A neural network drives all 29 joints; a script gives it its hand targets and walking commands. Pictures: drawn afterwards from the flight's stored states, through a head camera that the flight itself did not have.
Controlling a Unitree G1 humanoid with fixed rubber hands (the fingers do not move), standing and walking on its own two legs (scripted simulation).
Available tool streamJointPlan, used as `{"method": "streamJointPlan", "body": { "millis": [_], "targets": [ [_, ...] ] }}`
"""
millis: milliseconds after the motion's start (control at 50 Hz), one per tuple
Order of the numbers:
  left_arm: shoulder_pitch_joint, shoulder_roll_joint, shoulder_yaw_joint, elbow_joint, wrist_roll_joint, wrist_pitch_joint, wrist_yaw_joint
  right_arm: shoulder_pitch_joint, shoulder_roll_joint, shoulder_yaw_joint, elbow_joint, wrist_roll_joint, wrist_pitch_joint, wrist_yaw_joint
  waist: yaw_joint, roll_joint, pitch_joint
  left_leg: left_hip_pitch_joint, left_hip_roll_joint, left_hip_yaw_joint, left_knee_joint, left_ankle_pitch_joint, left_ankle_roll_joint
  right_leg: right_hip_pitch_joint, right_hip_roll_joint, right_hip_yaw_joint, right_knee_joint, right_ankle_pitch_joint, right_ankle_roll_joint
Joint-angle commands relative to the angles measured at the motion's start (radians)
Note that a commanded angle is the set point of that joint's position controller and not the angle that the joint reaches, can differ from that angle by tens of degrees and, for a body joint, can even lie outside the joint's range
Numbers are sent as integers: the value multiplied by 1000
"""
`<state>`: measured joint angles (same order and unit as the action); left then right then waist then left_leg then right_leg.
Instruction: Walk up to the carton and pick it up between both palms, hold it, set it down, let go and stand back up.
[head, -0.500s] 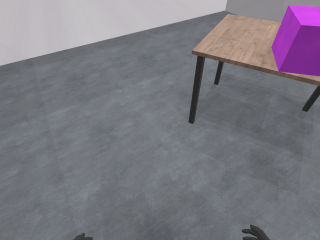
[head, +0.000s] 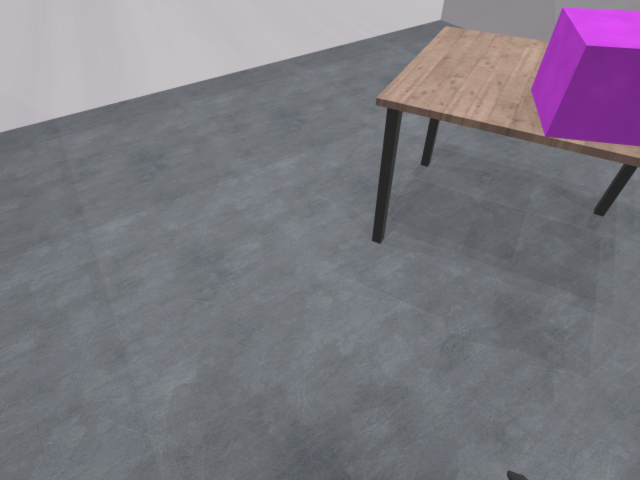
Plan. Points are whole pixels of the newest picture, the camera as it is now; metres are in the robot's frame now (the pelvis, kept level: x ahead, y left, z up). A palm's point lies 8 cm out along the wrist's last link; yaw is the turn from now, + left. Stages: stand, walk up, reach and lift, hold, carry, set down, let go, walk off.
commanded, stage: stand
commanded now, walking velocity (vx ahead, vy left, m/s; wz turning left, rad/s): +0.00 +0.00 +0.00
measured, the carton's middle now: (602, 74) +1.07 -0.77 +0.02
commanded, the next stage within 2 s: walk up in 0.76 s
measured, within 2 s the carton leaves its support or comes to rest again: neither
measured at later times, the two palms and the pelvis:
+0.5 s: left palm out of the picture +0.10 +0.25 -0.10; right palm out of the picture +0.10 -0.25 -0.10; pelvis +0.01 +0.00 +0.00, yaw -1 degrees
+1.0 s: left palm out of the picture +0.10 +0.25 -0.10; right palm out of the picture +0.09 -0.25 -0.10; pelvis +0.01 +0.00 +0.00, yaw -2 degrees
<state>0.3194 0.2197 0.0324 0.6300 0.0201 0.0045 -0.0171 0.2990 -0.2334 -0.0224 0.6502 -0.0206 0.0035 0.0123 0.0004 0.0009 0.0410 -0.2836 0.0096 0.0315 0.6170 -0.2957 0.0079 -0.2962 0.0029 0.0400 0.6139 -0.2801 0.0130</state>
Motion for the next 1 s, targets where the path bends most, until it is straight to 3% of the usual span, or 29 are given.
{"method": "streamJointPlan", "body": {
  "millis": [0,500,620,920,940,960,980],
  "targets": [
    [-12,123,40,-106,1,-34,9,-33,-130,-43,-100,2,-34,-8,0,-4,-27,-24,84,-116,-160,-74,38,-16,-58,80,-125,-26,-42],
    [8,136,32,-79,-4,-32,21,-14,-131,-36,-68,11,-25,-16,-1,-9,-58,34,88,-91,-146,101,40,14,-64,83,-97,133,-39],
    [2,133,31,-73,-4,-28,21,-11,-133,-34,-58,9,-22,-14,-3,-1,-34,19,84,-82,-155,32,35,-3,-65,95,-119,77,-39],
    [2,140,27,-56,-5,-27,23,-10,-138,-30,-51,10,-22,-14,-1,4,-43,36,91,-81,-169,44,39,17,-58,91,-119,95,-36],
    [25,193,57,-76,28,-13,-18,86,-222,-96,-60,-56,-38,-23,-42,53,-102,328,184,-188,-190,-389,131,-259,-4,98,48,-260,-61],
    [-31,160,52,-102,38,2,-39,137,-296,-123,-38,-72,-46,-37,-101,197,-31,401,413,-405,-361,-558,243,-486,19,-28,299,-233,-23],
    [-68,172,56,-124,62,18,-47,153,-303,-123,-27,-77,-53,-52,-111,144,33,347,568,-511,-416,-553,324,-579,-78,7,467,-248,-5]
  ]
}}
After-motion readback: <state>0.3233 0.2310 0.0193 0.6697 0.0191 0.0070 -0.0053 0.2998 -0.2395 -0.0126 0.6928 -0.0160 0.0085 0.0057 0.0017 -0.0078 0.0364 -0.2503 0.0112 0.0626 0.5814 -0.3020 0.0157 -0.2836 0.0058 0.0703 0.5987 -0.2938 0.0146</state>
